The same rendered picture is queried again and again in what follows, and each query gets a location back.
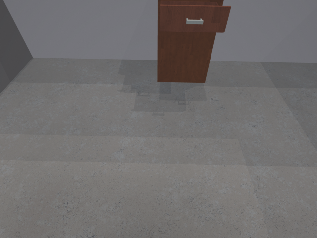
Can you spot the drawer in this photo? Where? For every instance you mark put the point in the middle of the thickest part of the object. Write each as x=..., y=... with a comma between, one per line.
x=173, y=15

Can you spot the cabinet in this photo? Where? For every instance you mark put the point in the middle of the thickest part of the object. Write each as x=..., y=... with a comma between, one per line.
x=184, y=56

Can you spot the handle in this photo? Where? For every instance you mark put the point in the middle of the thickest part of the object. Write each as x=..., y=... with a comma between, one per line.
x=194, y=21

